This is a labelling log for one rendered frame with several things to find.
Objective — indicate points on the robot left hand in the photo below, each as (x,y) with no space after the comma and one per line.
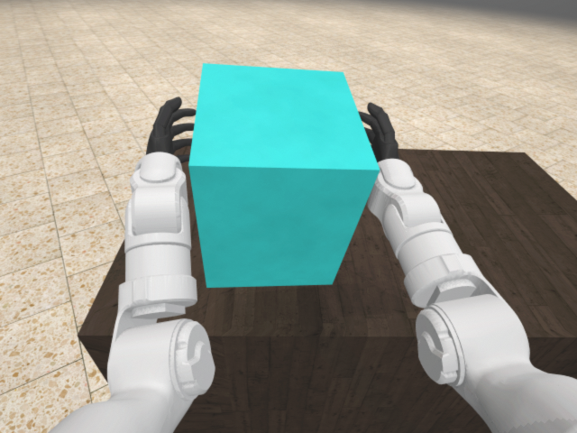
(163,131)

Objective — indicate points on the right robot upper arm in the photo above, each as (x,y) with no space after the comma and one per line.
(477,346)

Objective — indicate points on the left robot upper arm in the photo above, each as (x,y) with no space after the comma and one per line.
(155,372)

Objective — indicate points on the robot left forearm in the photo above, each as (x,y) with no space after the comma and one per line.
(157,245)

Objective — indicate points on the robot right forearm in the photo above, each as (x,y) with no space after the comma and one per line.
(436,270)

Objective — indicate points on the pedestal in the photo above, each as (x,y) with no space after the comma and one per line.
(343,358)

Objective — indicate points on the robot right hand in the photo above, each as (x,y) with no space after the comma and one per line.
(382,135)

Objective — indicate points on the carton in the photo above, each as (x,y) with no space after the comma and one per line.
(281,169)

